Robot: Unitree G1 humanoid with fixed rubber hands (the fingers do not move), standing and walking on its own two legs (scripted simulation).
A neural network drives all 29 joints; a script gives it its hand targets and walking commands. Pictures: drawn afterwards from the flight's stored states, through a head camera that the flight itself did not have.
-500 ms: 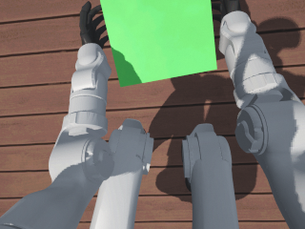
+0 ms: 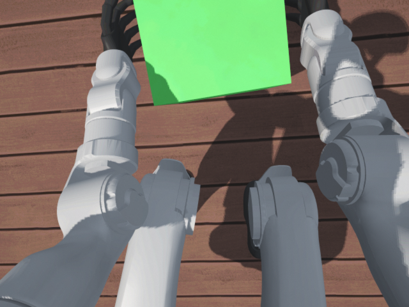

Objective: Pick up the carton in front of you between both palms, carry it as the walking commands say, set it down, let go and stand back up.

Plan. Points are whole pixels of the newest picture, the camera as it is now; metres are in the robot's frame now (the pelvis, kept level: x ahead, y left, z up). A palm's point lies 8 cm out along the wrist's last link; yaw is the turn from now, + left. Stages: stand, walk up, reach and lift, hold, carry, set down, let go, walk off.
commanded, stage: set down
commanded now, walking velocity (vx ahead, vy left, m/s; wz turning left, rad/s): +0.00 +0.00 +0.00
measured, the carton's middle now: (214, 43) +0.53 +0.01 -0.25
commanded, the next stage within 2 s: let go in 1.68 s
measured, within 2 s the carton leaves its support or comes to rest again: neither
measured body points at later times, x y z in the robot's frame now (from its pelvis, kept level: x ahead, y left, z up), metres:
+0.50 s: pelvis -0.01 +0.00 -0.01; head +0.36 -0.03 +0.25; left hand +0.48 +0.20 -0.20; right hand +0.52 -0.18 -0.22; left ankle +0.11 +0.12 -0.34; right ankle +0.09 -0.10 -0.34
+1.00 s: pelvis -0.01 +0.01 +0.05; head +0.32 -0.01 +0.36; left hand +0.49 +0.20 -0.07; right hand +0.55 -0.18 -0.07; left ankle +0.11 +0.12 -0.34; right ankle +0.09 -0.10 -0.34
